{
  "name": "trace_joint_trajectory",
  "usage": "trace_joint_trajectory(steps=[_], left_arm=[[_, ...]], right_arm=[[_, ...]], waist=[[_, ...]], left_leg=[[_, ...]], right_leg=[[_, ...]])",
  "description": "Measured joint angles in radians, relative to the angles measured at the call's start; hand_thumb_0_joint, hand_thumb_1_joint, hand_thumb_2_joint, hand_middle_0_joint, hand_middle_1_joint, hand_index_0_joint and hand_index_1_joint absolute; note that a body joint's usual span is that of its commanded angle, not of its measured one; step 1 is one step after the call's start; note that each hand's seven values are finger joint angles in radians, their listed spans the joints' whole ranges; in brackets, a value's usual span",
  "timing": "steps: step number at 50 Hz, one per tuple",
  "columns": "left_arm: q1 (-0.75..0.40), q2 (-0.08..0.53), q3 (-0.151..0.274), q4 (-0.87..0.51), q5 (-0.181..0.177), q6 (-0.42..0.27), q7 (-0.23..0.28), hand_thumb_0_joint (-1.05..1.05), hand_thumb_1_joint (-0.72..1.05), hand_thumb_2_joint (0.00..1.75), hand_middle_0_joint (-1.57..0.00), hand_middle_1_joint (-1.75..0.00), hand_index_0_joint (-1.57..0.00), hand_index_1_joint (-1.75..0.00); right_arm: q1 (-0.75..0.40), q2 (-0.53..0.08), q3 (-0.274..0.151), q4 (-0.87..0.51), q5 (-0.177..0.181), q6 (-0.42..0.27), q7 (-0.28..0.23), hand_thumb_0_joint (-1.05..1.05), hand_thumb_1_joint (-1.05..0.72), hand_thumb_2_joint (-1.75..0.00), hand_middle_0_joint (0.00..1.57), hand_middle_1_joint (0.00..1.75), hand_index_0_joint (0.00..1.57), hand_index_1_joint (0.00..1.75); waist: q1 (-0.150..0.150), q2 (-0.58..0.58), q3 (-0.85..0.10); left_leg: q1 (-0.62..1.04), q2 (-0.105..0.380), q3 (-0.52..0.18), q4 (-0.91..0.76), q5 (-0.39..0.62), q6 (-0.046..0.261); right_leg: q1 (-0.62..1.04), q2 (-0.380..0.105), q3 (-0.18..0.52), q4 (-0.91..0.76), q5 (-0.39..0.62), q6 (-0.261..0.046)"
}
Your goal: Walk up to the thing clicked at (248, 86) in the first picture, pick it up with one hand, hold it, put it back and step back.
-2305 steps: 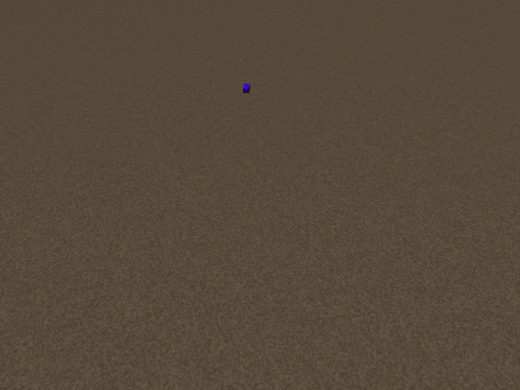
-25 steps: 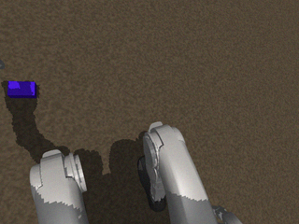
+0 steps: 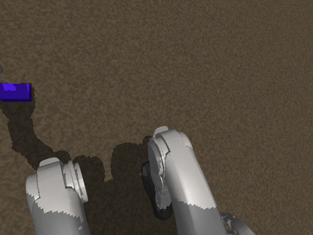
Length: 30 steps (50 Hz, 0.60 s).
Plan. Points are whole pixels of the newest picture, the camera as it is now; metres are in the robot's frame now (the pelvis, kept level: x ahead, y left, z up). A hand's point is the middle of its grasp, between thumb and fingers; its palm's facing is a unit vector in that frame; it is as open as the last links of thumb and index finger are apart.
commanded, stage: rise first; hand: left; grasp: from above
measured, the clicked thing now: (16, 92) +0.53 +0.25 -0.31
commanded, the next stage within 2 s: approach in 0.82 s
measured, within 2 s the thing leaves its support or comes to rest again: neither
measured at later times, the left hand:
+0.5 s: hand out of the picture +0.48 +0.30 -0.17, palm faces -0.46 -0.01 -0.89, open 13.1 cm
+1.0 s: hand out of the picture +0.49 +0.30 -0.17, palm faces -0.46 +0.01 -0.89, open 13.4 cm
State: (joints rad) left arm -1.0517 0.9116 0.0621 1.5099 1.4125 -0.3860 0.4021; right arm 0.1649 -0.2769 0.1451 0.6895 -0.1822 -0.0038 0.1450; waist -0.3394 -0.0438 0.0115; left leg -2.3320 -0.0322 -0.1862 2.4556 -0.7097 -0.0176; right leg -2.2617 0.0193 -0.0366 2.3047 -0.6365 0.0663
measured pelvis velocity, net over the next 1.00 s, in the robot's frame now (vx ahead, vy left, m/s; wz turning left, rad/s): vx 0.00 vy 0.00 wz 0.00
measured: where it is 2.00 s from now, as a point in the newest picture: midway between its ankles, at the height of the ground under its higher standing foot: (121, 219)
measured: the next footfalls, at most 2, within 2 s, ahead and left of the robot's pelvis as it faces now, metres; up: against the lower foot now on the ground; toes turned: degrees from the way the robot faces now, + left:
none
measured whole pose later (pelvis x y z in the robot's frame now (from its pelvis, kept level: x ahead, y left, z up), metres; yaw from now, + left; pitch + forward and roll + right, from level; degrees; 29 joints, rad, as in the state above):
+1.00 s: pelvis +0.00 +0.00 +0.00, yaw +0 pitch +33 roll -12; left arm -1.08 0.91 0.04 1.48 1.40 -0.36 0.34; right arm 0.19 -0.28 0.15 0.67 -0.16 0.00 0.14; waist -0.34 -0.03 0.00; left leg -2.34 -0.04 -0.18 2.45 -0.69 -0.01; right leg -2.26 0.01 -0.04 2.29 -0.62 0.06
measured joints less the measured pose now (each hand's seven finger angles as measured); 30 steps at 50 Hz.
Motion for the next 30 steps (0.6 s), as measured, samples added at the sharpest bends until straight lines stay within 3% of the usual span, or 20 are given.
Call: trace_joint_trajectory(steps=[11, 20, 30], left_arm=[[-0.01, 0.006, -0.004, -0.014, -0.019, 0.033, -0.022, 0.0, -0.32, 0.86, -0.26, -0.79, -0.25, -0.79], [-0.007, 0.01, -0.009, -0.034, -0.03, 0.014, -0.059, 0.0, -0.33, 0.87, -0.26, -0.79, -0.25, -0.8], [-0.001, 0.005, -0.013, -0.041, -0.015, -0.009, -0.051, 0.0, -0.34, 0.89, -0.26, -0.78, -0.24, -0.8]], right_arm=[[0.01, 0.001, 0.0, -0.001, 0.01, -0.006, 0.001, 0.0, -0.92, -0.9, 0.21, 0.3, 0.2, 0.3], [0.015, -0.005, 0.007, -0.012, 0.01, 0.005, 0.004, 0.0, -0.92, -0.9, 0.21, 0.3, 0.2, 0.3], [0.021, -0.009, 0.008, -0.017, 0.013, 0.013, 0.001, 0.0, -0.92, -0.9, 0.21, 0.3, 0.2, 0.3]], waist=[[-0.004, 0.004, -0.001], [-0.002, 0.006, 0.01], [0.005, 0.009, -0.003]], left_leg=[[-0.007, -0.001, 0.0, 0.0, 0.001, 0.002], [-0.001, -0.002, -0.004, 0.0, 0.005, 0.002], [-0.003, -0.002, -0.004, -0.002, 0.01, 0.005]], right_leg=[[-0.005, -0.001, -0.001, -0.001, 0.0, -0.002], [0.004, -0.002, -0.006, -0.005, 0.004, -0.002], [0.006, -0.003, -0.007, -0.01, 0.008, -0.006]])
